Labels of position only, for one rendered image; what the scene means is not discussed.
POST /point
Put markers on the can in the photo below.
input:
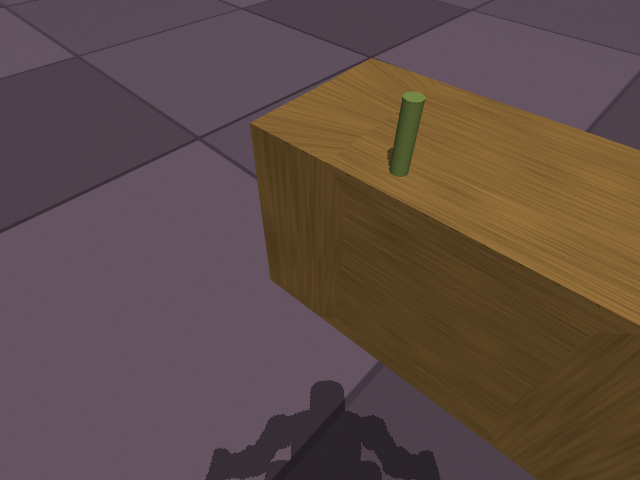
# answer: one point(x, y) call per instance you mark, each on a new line
point(406, 133)

